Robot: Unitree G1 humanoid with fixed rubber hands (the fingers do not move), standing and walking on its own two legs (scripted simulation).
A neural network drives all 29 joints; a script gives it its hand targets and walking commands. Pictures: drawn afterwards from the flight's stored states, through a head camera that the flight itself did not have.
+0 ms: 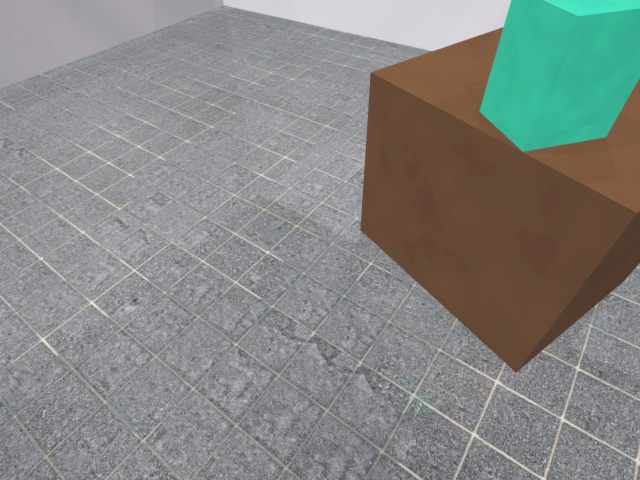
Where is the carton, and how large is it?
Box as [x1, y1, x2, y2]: [479, 0, 639, 151]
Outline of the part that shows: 511,0 479,111 522,151 605,136 639,77 639,0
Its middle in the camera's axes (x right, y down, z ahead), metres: +0.57 -0.41 +0.91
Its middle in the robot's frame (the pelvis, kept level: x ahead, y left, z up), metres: +0.99 -0.51 +0.08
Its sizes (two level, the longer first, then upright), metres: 0.228 0.203 0.291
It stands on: a pedestal, 0.71 m high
